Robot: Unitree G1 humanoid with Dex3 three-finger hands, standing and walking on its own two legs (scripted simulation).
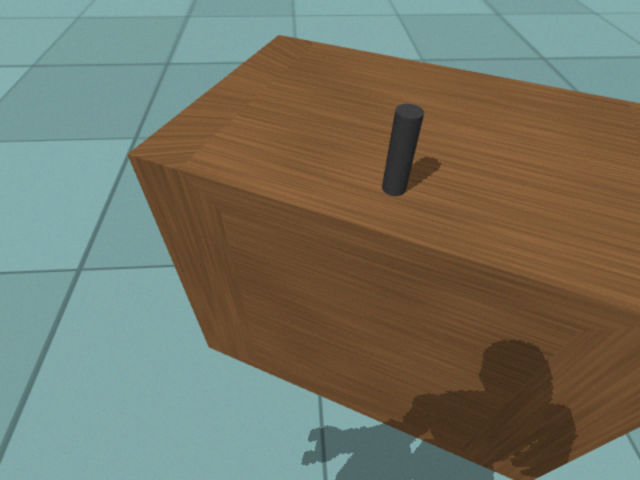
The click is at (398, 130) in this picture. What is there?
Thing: slim round
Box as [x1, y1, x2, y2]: [382, 104, 423, 195]
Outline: 413,104 401,104 397,106 395,109 382,183 382,189 386,193 391,195 402,194 405,191 423,115 423,110 420,107
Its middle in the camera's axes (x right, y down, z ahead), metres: +0.13 -0.14 +0.64
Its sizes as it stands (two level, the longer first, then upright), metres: 0.043 0.043 0.150
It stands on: a support 0.80 m high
